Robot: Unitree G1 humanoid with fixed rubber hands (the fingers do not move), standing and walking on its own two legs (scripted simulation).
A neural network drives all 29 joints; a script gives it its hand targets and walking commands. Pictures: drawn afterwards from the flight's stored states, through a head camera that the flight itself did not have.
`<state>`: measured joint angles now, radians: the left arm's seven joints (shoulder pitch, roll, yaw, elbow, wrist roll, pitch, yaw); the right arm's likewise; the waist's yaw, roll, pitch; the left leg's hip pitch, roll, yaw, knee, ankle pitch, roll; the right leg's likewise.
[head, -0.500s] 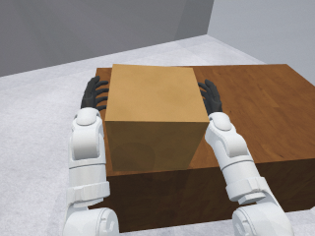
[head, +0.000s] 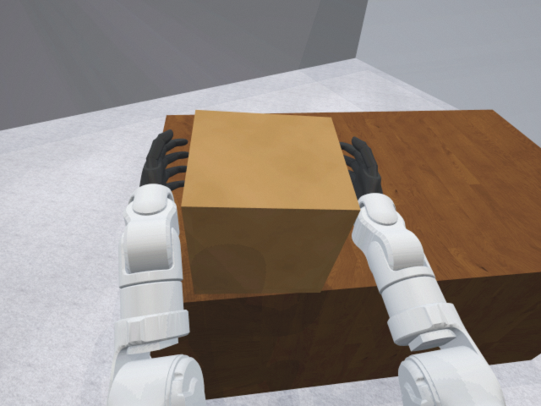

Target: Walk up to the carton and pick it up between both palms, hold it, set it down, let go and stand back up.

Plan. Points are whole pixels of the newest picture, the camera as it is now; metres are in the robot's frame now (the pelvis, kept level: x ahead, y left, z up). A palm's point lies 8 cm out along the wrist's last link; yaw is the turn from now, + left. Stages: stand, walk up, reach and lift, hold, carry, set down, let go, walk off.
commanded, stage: hold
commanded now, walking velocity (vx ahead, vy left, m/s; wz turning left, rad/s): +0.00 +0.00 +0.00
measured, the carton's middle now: (261, 207) +0.37 +0.01 +0.12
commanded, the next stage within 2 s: none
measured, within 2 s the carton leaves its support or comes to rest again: neither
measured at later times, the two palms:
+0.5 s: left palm (154, 187) +0.36 +0.16 +0.18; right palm (363, 192) +0.36 -0.14 +0.16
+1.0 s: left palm (156, 189) +0.36 +0.16 +0.18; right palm (364, 192) +0.36 -0.14 +0.17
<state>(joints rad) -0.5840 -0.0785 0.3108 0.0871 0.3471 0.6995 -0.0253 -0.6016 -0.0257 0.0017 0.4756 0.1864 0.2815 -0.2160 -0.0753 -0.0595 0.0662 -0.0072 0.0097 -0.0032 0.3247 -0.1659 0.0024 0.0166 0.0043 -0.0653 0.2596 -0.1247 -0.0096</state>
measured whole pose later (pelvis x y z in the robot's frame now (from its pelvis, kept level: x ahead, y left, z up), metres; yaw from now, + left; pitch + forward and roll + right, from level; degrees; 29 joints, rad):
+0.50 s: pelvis +0.00 +0.00 +0.00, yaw +0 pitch -8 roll -1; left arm -0.57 -0.08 0.30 0.06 0.34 0.71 -0.03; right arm -0.59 -0.02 0.00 0.46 0.19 0.28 -0.22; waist -0.07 -0.06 0.07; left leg -0.01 0.01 0.00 0.33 -0.17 0.00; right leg 0.02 0.00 -0.06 0.26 -0.12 -0.01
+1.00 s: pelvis +0.00 +0.00 +0.00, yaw +0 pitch -9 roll -1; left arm -0.57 -0.08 0.31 0.07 0.34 0.70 -0.03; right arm -0.59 -0.02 0.01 0.46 0.19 0.28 -0.22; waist -0.08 -0.06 0.07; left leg -0.01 0.01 0.00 0.33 -0.17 0.00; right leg 0.02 0.01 -0.07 0.26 -0.13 -0.01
